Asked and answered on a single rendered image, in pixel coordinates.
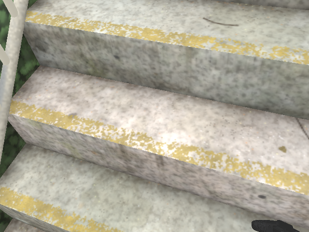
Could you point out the robot right hand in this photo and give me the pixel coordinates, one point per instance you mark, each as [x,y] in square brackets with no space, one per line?
[266,225]

